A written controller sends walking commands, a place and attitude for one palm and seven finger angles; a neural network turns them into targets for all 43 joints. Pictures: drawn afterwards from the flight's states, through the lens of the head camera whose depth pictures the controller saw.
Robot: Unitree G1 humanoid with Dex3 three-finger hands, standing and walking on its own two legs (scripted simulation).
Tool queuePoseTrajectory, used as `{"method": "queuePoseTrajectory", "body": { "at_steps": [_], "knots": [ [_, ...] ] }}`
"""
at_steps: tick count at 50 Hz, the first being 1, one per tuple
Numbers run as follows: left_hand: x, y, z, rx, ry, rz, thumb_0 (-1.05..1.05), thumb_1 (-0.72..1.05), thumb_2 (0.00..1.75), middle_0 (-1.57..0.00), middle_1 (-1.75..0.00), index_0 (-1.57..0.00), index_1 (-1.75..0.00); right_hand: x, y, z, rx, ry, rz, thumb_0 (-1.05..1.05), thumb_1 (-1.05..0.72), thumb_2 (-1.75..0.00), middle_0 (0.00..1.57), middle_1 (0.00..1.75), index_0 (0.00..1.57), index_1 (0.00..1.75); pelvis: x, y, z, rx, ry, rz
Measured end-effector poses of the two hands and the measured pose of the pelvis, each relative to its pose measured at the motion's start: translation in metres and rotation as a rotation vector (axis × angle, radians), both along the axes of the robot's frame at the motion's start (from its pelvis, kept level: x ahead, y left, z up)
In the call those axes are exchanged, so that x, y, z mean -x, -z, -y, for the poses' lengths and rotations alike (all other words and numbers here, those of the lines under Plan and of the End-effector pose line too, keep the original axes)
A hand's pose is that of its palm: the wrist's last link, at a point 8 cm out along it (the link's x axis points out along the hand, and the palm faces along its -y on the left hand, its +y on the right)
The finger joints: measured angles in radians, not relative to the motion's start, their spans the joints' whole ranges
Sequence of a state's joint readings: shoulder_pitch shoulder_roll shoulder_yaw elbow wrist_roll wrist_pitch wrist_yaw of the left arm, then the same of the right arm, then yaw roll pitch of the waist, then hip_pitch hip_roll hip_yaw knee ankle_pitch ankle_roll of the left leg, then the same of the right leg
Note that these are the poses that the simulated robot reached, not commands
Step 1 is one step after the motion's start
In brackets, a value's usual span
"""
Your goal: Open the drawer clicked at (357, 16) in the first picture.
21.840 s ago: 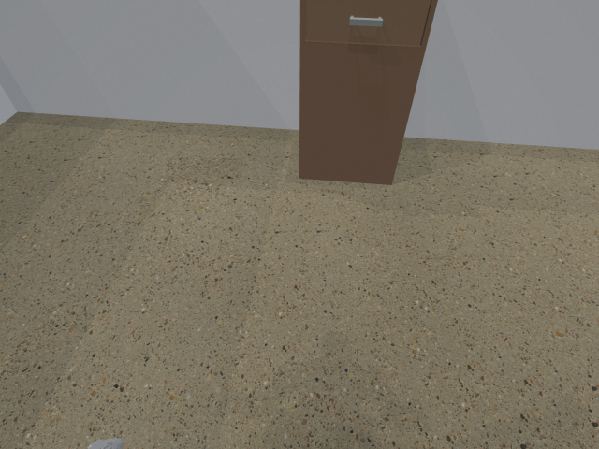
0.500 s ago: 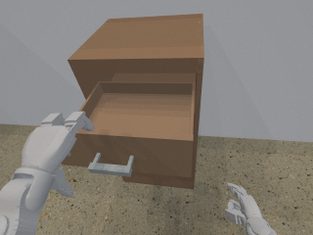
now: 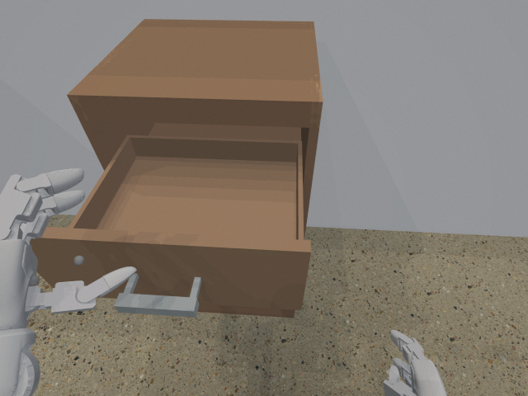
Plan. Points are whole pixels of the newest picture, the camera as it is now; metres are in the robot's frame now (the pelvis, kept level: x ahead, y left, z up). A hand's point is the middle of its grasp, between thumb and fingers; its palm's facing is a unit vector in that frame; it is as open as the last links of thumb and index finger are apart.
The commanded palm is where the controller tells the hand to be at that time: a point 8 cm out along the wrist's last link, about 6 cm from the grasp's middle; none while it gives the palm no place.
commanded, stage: draw the hand back to the body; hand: left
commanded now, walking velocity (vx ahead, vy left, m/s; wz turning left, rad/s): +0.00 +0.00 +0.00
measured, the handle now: (161, 293) +0.25 +0.19 +0.02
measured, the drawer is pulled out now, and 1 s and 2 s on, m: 0.29 0.29 0.29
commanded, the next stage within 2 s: step back with the hand held close in 0.54 s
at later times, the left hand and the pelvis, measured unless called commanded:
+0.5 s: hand (52, 274) +0.18 +0.24 +0.19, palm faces +0.47 -0.80 -0.38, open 7.7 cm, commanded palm +0.13 +0.28 +0.21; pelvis +0.00 +0.00 +0.00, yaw +1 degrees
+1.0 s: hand (44, 295) +0.16 +0.24 +0.18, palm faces +0.31 -0.79 -0.53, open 7.4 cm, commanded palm +0.09 +0.29 +0.21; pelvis -0.04 +0.01 +0.00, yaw +0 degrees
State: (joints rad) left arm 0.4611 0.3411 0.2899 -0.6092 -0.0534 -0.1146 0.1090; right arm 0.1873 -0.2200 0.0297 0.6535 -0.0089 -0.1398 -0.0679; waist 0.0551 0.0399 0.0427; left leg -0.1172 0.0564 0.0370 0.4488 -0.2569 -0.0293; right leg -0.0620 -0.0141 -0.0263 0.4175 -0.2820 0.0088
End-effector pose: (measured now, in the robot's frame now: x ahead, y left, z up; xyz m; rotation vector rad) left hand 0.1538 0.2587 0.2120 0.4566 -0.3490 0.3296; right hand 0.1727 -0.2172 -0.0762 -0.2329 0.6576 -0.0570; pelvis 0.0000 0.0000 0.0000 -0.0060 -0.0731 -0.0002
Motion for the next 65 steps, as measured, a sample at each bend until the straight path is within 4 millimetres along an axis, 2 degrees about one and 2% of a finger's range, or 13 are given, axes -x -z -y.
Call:
{"method": "queuePoseTrajectory", "body": {
  "at_steps": [6,17,24,33,39,47,55,65],
  "knots": [
    [0.003,-0.001,-0.009,-0.028,-0.045,-0.026,-0.01,0.21,0.60,-0.26,-0.74,-0.26,-0.74,-0.012,-0.001,0.000,-0.012,0.007,0.016,0.02,-0.91,-0.89,0.20,0.30,0.20,0.30,-0.004,0.000,0.000,0.000,0.001,-0.011],
    [0.014,0.003,-0.020,-0.007,-0.127,-0.052,0.00,0.59,0.77,-0.24,-0.50,-0.24,-0.50,-0.031,-0.007,-0.012,-0.037,-0.030,0.052,0.01,-0.91,-0.89,0.20,0.30,0.20,0.30,-0.004,0.000,0.002,0.001,-0.011,-0.009],
    [0.018,0.005,-0.018,0.012,-0.132,-0.053,0.00,0.79,0.85,-0.22,-0.37,-0.22,-0.37,-0.031,-0.008,-0.014,-0.037,-0.048,0.056,0.01,-0.91,-0.89,0.20,0.30,0.20,0.30,-0.001,0.000,0.005,0.001,-0.016,-0.006],
    [0.021,0.004,-0.016,0.001,-0.125,-0.050,0.01,0.88,0.89,-0.21,-0.32,-0.22,-0.31,-0.021,-0.005,-0.008,-0.039,-0.031,0.043,0.01,-0.91,-0.89,0.20,0.30,0.20,0.30,0.002,0.000,0.006,0.001,-0.016,-0.002],
    [0.016,-0.005,-0.022,-0.078,-0.098,-0.031,0.01,0.89,0.90,-0.21,-0.31,-0.21,-0.31,-0.008,-0.001,-0.001,-0.027,-0.001,-0.005,0.01,-0.91,-0.89,0.20,0.30,0.20,0.30,0.010,0.001,0.003,0.012,-0.022,-0.054],
    [0.021,0.006,-0.020,-0.125,0.009,-0.123,0.01,0.89,0.90,-0.21,-0.31,-0.22,-0.30,0.023,0.001,0.012,0.010,0.099,-0.058,0.01,-0.91,-0.89,0.20,0.30,0.20,0.30,0.028,0.003,-0.009,0.005,-0.006,-0.092],
    [0.051,0.003,-0.031,-0.172,0.000,-0.084,0.01,0.89,0.90,-0.22,-0.31,-0.22,-0.30,0.054,0.003,0.005,0.024,0.100,-0.067,0.01,-0.91,-0.89,0.20,0.29,0.20,0.30,0.054,0.008,-0.013,0.005,-0.011,-0.097],
    [0.092,0.001,-0.034,-0.140,-0.031,0.036,0.01,0.89,0.90,-0.22,-0.31,-0.22,-0.30,0.086,0.008,-0.007,0.021,0.063,-0.039,0.01,-0.91,-0.89,0.20,0.30,0.20,0.30,0.085,0.015,-0.016,0.022,-0.018,-0.084]
  ]
}}
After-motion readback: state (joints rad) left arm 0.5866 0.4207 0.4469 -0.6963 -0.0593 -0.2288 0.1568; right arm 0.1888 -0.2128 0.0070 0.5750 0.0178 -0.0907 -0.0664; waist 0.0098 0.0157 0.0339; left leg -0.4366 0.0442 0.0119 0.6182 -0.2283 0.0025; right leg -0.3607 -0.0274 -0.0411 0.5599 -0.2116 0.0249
